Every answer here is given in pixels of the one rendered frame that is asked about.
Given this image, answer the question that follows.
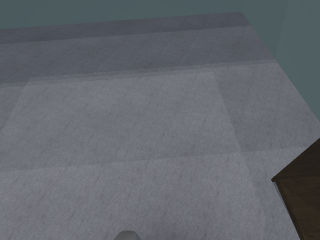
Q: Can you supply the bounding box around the wardrobe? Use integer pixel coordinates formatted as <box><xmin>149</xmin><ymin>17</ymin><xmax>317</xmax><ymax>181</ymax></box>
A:
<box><xmin>271</xmin><ymin>138</ymin><xmax>320</xmax><ymax>240</ymax></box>

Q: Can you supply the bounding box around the left robot thigh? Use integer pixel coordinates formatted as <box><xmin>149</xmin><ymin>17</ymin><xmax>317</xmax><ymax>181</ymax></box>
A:
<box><xmin>113</xmin><ymin>230</ymin><xmax>142</xmax><ymax>240</ymax></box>

